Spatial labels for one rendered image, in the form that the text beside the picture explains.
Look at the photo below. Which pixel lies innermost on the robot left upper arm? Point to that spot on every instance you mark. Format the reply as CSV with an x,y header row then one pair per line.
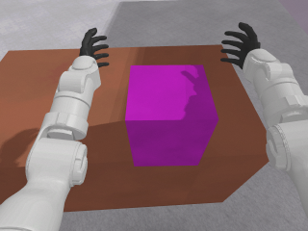
x,y
55,166

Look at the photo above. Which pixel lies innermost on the left robot forearm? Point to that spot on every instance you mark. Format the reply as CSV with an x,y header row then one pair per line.
x,y
67,119

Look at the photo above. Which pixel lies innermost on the right robot forearm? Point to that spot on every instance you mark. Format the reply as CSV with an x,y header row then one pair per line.
x,y
277,89

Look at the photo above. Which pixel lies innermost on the left robot hand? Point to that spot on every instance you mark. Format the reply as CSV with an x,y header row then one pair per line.
x,y
88,49

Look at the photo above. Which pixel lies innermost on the robot right upper arm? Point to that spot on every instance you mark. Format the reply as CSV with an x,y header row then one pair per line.
x,y
287,149

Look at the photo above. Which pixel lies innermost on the pedestal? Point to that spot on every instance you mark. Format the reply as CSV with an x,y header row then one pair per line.
x,y
236,150

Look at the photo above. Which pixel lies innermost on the right robot hand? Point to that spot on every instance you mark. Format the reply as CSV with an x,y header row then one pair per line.
x,y
249,42

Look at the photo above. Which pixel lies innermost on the carton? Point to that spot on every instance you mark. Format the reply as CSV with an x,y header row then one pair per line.
x,y
170,114

